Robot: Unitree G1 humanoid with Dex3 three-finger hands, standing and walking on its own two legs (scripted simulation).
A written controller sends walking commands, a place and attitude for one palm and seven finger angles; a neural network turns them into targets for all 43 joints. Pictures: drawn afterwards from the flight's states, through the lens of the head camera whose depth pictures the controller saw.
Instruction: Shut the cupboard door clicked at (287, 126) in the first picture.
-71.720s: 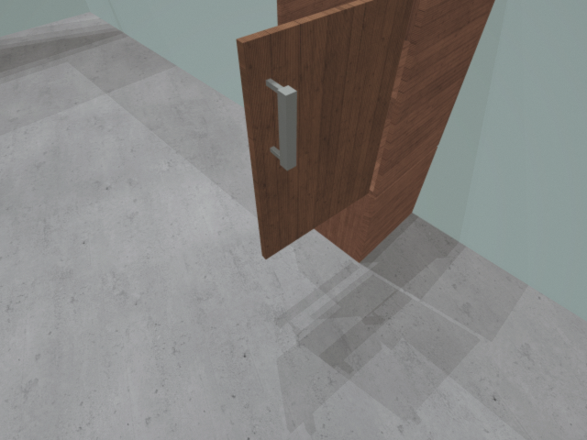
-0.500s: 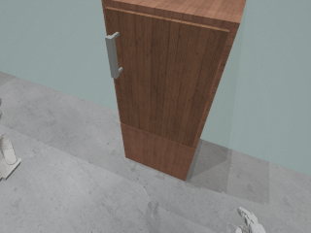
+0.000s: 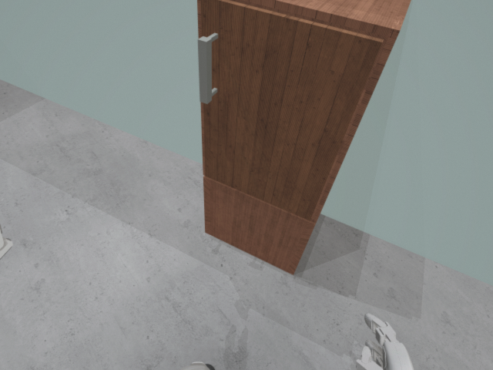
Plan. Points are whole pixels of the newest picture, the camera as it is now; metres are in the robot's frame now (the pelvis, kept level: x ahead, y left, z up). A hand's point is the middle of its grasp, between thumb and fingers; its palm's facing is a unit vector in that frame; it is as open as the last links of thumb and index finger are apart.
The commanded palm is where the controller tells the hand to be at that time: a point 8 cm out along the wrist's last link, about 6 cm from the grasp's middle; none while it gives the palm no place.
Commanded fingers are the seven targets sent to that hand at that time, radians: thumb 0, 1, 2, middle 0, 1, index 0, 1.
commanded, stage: step back with the hand held close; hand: left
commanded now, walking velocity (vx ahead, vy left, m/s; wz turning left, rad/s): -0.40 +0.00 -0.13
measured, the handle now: (209, 69) +0.78 +0.15 +0.11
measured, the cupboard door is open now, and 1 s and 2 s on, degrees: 0 0 0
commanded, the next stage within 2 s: stop stepping back and stand still in 0.08 s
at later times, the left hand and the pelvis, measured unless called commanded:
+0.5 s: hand out of the picture +0.10 +0.28 +0.19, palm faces +0.41 -0.82 -0.39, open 7.4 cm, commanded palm +0.07 +0.31 +0.19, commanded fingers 0.00 0.90 0.90 -0.20 -0.30 -0.20 -0.30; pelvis -0.10 +0.03 +0.00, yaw -7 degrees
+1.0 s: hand out of the picture +0.08 +0.28 +0.18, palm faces +0.42 -0.81 -0.41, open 7.4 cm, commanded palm none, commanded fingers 0.00 0.90 0.90 -0.20 -0.30 -0.20 -0.30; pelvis -0.14 +0.03 +0.02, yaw -6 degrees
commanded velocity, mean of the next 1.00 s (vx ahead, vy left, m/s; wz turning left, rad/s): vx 0.08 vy -0.02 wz -0.01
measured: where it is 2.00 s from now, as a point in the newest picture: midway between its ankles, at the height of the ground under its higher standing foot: outside the picture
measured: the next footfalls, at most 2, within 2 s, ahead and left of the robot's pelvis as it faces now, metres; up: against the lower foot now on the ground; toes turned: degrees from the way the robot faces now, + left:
right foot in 0.06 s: -0.05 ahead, -0.14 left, +0.00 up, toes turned +0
left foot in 0.50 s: +0.01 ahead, +0.12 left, +0.00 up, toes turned -7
